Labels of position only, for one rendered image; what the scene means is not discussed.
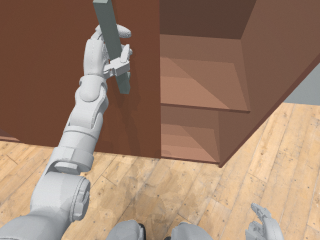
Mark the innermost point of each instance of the robot left forearm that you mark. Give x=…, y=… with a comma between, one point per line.
x=74, y=154

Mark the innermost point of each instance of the wardrobe door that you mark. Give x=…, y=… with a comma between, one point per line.
x=5, y=134
x=42, y=48

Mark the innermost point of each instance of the robot thigh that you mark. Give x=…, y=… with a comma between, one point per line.
x=187, y=231
x=126, y=230

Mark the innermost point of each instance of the robot right thigh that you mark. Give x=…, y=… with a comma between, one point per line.
x=187, y=231

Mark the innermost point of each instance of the robot left thigh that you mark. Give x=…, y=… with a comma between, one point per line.
x=126, y=230

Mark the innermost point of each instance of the robot right hand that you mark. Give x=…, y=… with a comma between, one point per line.
x=269, y=230

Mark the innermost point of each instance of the left robot upper arm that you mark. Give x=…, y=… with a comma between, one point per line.
x=60, y=199

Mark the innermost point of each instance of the handle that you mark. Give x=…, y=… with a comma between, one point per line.
x=107, y=22

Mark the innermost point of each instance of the robot left hand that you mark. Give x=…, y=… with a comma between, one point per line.
x=96, y=55

